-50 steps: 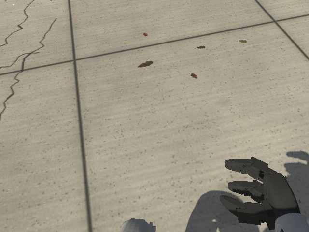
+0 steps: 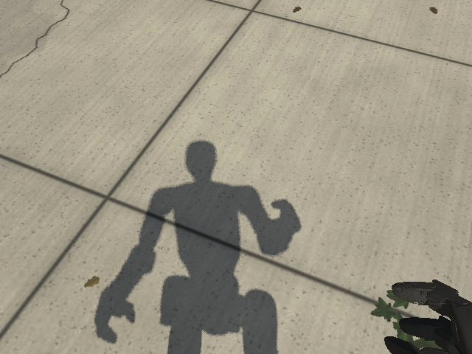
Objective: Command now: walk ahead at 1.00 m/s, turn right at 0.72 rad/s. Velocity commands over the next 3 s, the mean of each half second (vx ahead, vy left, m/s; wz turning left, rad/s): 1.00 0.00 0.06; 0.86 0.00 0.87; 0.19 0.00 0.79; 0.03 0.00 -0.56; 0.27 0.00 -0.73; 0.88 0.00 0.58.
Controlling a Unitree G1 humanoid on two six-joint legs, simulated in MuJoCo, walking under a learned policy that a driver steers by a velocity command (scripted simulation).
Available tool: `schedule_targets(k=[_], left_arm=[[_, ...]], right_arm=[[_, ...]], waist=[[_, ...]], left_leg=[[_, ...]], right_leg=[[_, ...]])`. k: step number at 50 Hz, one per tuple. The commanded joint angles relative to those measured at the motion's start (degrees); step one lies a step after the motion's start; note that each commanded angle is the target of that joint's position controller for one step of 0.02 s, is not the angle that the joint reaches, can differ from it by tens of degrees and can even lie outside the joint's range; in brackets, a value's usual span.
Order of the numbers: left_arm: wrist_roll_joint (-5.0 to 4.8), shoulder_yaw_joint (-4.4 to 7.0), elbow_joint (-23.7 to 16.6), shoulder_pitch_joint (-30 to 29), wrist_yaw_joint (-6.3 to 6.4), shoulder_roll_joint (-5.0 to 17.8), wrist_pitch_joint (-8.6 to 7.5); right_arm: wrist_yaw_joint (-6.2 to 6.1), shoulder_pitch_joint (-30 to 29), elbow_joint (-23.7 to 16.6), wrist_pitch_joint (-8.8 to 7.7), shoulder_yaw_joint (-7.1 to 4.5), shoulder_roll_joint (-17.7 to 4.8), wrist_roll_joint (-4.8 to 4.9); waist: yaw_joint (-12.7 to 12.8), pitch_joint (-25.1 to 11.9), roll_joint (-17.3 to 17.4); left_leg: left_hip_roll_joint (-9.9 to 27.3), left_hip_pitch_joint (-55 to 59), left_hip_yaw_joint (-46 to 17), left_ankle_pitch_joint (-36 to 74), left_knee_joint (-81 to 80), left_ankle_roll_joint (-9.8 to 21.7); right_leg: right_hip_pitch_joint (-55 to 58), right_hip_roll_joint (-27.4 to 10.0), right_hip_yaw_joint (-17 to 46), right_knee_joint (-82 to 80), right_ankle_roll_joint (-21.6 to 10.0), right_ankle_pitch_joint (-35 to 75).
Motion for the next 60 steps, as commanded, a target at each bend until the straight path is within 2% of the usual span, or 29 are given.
schedule_targets(k=[1,3,7,10,14,16,18,19,20,21,22,24,28,31,34,36,38,40,41,42,43,44,46,47,49,51,54,58,60], left_arm=[[0.27,-2.09,-7.7,-2.1,0.42,0.1,-0.9],[1.77,-1.98,-8.1,-8.6,-1.25,0.7,0.0],[2.44,-3.44,-11.8,-14.7,-3.02,-2.3,1.36],[3.01,-4.24,-15.7,-22.4,-3.36,-0.6,0.96],[1.62,-5.85,-17.1,-29.2,-4.33,-1.6,0.03],[1.71,-5.22,-16.3,-27.9,-3.07,0.3,-0.17],[2.37,-3.62,-12.1,-15.0,-1.13,3.0,-0.65],[3.16,-2.41,-9.5,-5.4,0.09,5.4,-0.94],[4.48,-1.0,-8.5,4.1,1.3,10.1,-1.25],[4.34,-0.67,-9.5,2.0,1.54,11.9,-0.66],[3.34,-0.98,-9.5,-3.4,1.59,7.8,-0.3],[2.5,-2.22,-8.1,-7.5,1.18,1.4,-1.21],[0.45,-2.75,-4.2,-6.4,0.8,-1.8,-3.36],[0.63,-2.82,-2.4,-6.8,0.71,-2.3,-4.2],[0.71,-2.29,-1.2,-6.7,1.15,0.4,-4.51],[0.6,-1.98,-0.2,-4.1,1.58,2.8,-4.38],[0.9,-1.07,-0.4,-2.8,2.38,6.7,-3.01],[1.78,0.0,-2.0,-6.6,2.98,10.1,-0.62],[1.9,0.02,-2.6,-7.6,2.45,9.7,-0.03],[1.99,-1.5,-3.5,-7.5,1.12,2.3,-0.6],[0.19,-2.47,-9.9,-0.5,1.24,1.6,-1.21],[1.06,-2.89,-10.4,-6.0,1.81,3.8,-2.45],[1.51,-3.63,-10.7,-9.6,1.95,2.6,-2.81],[-0.88,-2.04,-12.4,-11.8,2.46,5.2,-4.12],[-0.09,-1.33,-12.6,-11.7,2.94,5.6,-3.02],[1.19,-2.21,-15.1,-17.5,3.26,1.6,-2.69],[0.33,-3.25,-16.4,-22.0,2.4,-2.3,-2.5],[-1.19,-1.5,-17.4,-24.4,1.43,0.7,-2.14],[0.12,-0.41,-14.6,-14.2,2.13,2.0,-2.46]], right_arm=[[-0.28,19.4,2.7,0.57,-6.15,-13.3,-1.3],[0.62,15.5,4.4,0.58,-4.77,-7.1,-0.94],[1.38,22.3,11.6,-1.67,-3.69,-4.4,0.84],[1.52,23.8,13.4,-2.03,-3.99,-6.5,1.82],[1.86,25.3,14.2,-1.84,-4.79,-10.4,2.45],[1.84,27.0,15.4,-1.46,-5.08,-12.4,2.48],[1.49,28.2,16.6,-0.88,-5.26,-14.1,2.53],[1.52,27.2,16.1,-0.87,-5.05,-13.4,2.8],[1.49,27.5,14.0,-1.07,-3.65,-6.4,2.13],[1.59,30.7,11.3,-0.67,-3.28,-3.7,4.64],[1.33,26.1,11.4,0.11,-4.1,-7.5,3.62],[2.21,20.7,11.4,1.06,-3.8,-5.6,2.56],[3.86,16.6,9.7,4.48,-3.55,-2.4,1.1],[4.97,9.0,6.0,4.69,-2.92,-2.0,1.02],[6.32,3.0,3.6,4.33,-2.11,-2.7,1.36],[6.75,0.3,3.0,4.09,-1.85,-3.1,1.4],[6.13,5.1,4.5,4.01,-2.49,-5.7,1.67],[4.88,23.1,9.2,3.95,-4.54,-10.0,1.68],[3.42,33.1,12.8,3.89,-6.12,-12.5,1.29],[1.89,28.0,12.8,4.53,-7.5,-15.9,2.4],[1.95,24.5,9.2,5.18,-9.06,-24.0,0.06],[1.53,24.0,7.0,5.11,-9.2,-21.1,1.29],[0.55,20.2,9.1,4.39,-7.61,-15.5,2.15],[1.65,13.5,3.3,1.33,-6.63,-11.8,4.58],[1.8,9.1,3.2,-0.15,-6.47,-11.9,4.49],[0.47,8.9,3.9,0.4,-6.72,-11.9,5.15],[-2.45,13.1,5.3,4.3,-7.87,-12.9,5.41],[-3.44,14.0,4.9,6.32,-7.42,-9.4,4.79],[-2.59,10.1,2.6,6.01,-6.39,-6.3,4.22]], waist=[[-8.3,-13.2,17.2],[-7.3,-4.9,5.9],[-6.0,0.0,7.0],[-4.8,2.9,5.5],[-6.0,4.6,5.1],[-5.3,2.9,5.0],[1.1,-6.2,5.3],[5.8,-11.5,5.2],[6.8,-20.3,-5.0],[2.6,-25.7,-13.5],[1.1,-15.6,-7.4],[-1.8,-3.4,-1.9],[-6.0,2.6,-3.1],[-7.2,5.0,-2.7],[-7.4,6.4,-0.3],[-6.9,6.1,0.5],[-10.0,1.3,-2.4],[-19.4,-8.2,-4.5],[-22.4,-11.7,-0.7],[-16.0,-6.1,13.5],[-9.9,-18.3,20.6],[-12.7,-20.7,4.9],[-6.5,-4.5,-4.2],[-5.5,-6.4,-6.2],[-1.6,-3.1,-4.8],[-2.2,-0.3,-5.0],[-6.2,-6.8,0.8],[-6.7,-6.9,7.6],[-1.0,-12.5,6.4]], left_leg=[[21.7,43.5,-49.3,-45.9,-26.4,10.1],[15.3,30.3,-28.7,-28.0,-23.8,9.7],[11.1,23.8,-15.1,-10.5,-26.2,10.0],[10.1,23.0,-10.3,-2.8,-30.8,12.5],[8.3,14.4,-5.0,13.1,-36.4,12.1],[8.9,21.2,-4.0,28.4,-30.8,11.9],[7.1,23.4,-1.9,44.9,-10.4,10.5],[4.5,13.6,-1.6,35.5,4.8,9.7],[0.0,3.1,-0.2,0.6,25.6,9.8],[-4.6,-8.8,-2.2,-16.8,39.8,9.7],[-1.3,-14.5,-2.4,-10.7,42.2,9.8],[2.3,-13.8,-1.5,-5.5,37.7,8.7],[5.7,-14.0,-1.3,-4.0,34.2,6.8],[5.4,-15.8,1.2,4.8,28.3,6.8],[3.4,-8.1,7.0,13.7,13.2,8.9],[-0.6,-1.8,12.1,15.7,6.4,11.2],[-5.4,4.6,14.8,10.6,5.0,13.0],[-8.4,23.2,12.2,2.4,4.8,15.8],[-9.2,36.4,8.3,1.1,-0.2,16.8],[-2.1,42.2,-3.7,10.4,-2.8,18.1],[12.9,59.6,-36.4,20.4,-9.1,32.0],[13.8,57.7,-40.9,19.7,-16.0,31.0],[9.7,35.6,-29.9,27.7,-18.4,26.2],[7.9,30.0,-32.5,24.6,-19.9,26.2],[4.6,20.0,-24.9,30.6,-21.6,24.4],[-1.8,11.5,-17.7,39.1,-19.0,20.7],[-9.3,8.7,-12.8,37.6,-12.9,11.3],[-9.8,9.7,-20.6,17.6,-6.0,5.9],[-12.7,10.4,-17.3,7.7,11.6,3.0]], right_leg=[[-42.3,-4.0,-6.4,33.5,-0.4,8.0],[-38.6,-7.8,-8.3,26.6,0.7,14.1],[-39.1,-8.4,-5.3,18.0,1.7,13.7],[-41.5,-10.2,-9.7,5.3,3.2,19.9],[-20.9,-9.1,-16.9,-12.3,3.9,28.2],[-17.1,-7.3,-17.2,-16.7,3.2,25.5],[-0.6,-3.6,-17.8,-20.3,2.0,19.8],[14.1,-8.1,-14.2,-19.6,1.4,18.0],[25.9,-24.8,3.9,-21.6,0.8,-3.4],[27.8,-34.8,31.2,-35.0,-2.2,-19.7],[20.2,-32.2,27.8,-38.2,-2.6,-19.9],[6.9,-27.2,10.0,-38.8,-2.1,0.8],[-1.2,-24.0,-6.8,-43.9,0.1,17.2],[-2.5,-20.6,-19.2,-46.0,1.7,30.3],[-3.8,-18.2,-28.1,-48.5,3.6,38.7],[-0.1,-18.4,-30.8,-46.1,4.8,58.1],[7.3,-19.7,-31.1,-35.6,5.7,83.0],[5.2,-22.1,-29.3,-11.3,4.6,91.0],[-2.5,-19.8,-28.8,8.2,5.0,76.3],[-20.5,-8.1,-27.5,30.1,7.5,10.3],[-41.4,-2.5,-17.3,49.8,10.2,-3.6],[-44.2,-6.3,-9.8,47.1,9.2,2.7],[-39.4,-10.8,-10.0,33.5,9.3,5.7],[-35.3,-9.0,-5.4,31.4,10.2,4.4],[-30.4,-11.2,-5.7,21.2,11.8,4.9],[-26.5,-9.4,-9.3,5.3,12.9,8.2],[-15.6,-1.0,-13.8,-15.1,12.9,27.2],[-8.8,0.5,-9.6,-26.1,12.3,36.3],[4.4,-6.5,-6.1,-33.7,8.6,47.9]])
